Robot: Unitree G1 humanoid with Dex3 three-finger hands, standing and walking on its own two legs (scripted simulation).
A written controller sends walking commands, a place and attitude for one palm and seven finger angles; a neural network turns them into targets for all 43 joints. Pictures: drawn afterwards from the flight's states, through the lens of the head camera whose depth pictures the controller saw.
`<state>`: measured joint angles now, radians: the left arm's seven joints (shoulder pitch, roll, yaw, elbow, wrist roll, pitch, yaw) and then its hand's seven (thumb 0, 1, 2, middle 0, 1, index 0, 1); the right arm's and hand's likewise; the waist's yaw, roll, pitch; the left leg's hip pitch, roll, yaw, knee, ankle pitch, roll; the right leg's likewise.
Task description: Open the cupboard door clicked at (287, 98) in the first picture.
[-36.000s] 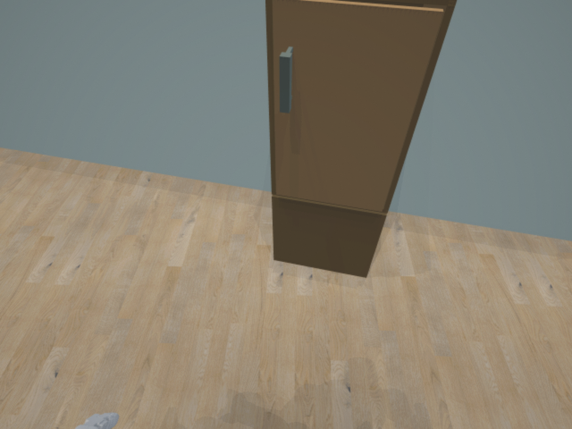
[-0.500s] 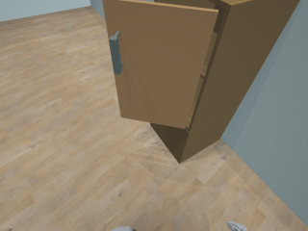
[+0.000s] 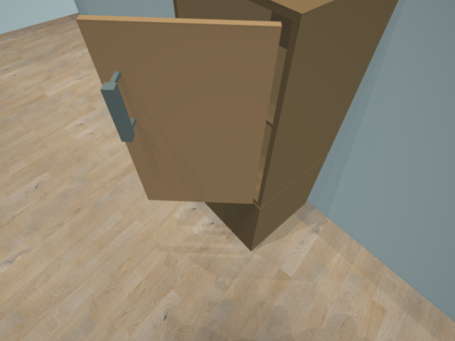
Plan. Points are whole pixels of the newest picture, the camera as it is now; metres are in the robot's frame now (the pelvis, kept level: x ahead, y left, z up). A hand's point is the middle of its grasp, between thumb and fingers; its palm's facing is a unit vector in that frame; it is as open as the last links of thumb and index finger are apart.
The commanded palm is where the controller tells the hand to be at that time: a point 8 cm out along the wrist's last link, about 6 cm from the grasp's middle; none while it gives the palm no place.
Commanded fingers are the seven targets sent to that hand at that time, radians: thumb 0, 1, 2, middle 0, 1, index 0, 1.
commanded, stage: come to a stop and stand still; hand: left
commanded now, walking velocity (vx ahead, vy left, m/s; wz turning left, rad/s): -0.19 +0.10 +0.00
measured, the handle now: (122, 107) +0.55 +0.25 +0.09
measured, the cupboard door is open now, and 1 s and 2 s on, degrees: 47 47 47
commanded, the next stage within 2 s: look again from close up in 1.42 s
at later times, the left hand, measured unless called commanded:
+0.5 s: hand out of the picture +0.00 +0.24 -0.17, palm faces +0.04 -0.97 -0.25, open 7.4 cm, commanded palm none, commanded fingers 0.00 0.90 0.90 -0.20 -0.30 -0.20 -0.30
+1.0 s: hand out of the picture -0.10 +0.19 -0.17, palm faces +0.05 -0.98 -0.18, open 7.4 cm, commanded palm none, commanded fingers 0.00 0.90 0.90 -0.20 -0.30 -0.20 -0.30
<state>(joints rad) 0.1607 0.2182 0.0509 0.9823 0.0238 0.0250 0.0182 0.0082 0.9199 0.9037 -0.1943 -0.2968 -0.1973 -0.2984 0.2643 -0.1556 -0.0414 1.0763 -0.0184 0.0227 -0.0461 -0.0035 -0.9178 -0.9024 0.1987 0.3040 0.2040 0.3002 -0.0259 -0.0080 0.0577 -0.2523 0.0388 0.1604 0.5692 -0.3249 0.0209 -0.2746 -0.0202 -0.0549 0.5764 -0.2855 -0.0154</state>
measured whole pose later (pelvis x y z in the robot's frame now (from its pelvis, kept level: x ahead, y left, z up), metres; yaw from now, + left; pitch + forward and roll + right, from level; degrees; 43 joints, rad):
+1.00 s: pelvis -0.07 +0.03 +0.00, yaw +2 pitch -2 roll +1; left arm 0.39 0.14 -0.02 1.06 0.02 0.01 0.02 0.01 0.91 0.90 -0.20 -0.30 -0.20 -0.30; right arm 0.34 -0.19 -0.02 1.03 -0.02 0.01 -0.02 0.00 -0.91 -0.90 0.20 0.30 0.20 0.30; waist 0.00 0.00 0.00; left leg -0.26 -0.03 0.06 0.49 -0.20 0.04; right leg -0.30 -0.03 0.04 0.51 -0.19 0.02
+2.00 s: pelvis -0.04 +0.01 +0.01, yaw +2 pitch -2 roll +0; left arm 0.31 0.14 -0.01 1.09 0.01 -0.01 0.03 0.01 0.91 0.90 -0.20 -0.30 -0.20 -0.30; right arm 0.29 -0.14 0.00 1.11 -0.01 -0.02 -0.03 0.00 -0.91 -0.90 0.20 0.30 0.20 0.30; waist 0.00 -0.01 0.02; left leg -0.18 0.01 0.04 0.42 -0.21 0.00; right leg -0.21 0.01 0.02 0.43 -0.19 -0.01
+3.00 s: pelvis +0.01 +0.04 +0.00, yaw -2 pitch +1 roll +0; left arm 0.21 0.18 0.00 1.00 0.02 -0.01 0.03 0.01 0.91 0.90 -0.20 -0.30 -0.20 -0.30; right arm 0.21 -0.17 -0.01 1.03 -0.02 0.00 -0.03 0.00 -0.92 -0.90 0.20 0.30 0.20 0.30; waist -0.02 0.01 0.05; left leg -0.20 -0.02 0.10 0.52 -0.34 0.04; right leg -0.26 -0.01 -0.02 0.56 -0.32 -0.01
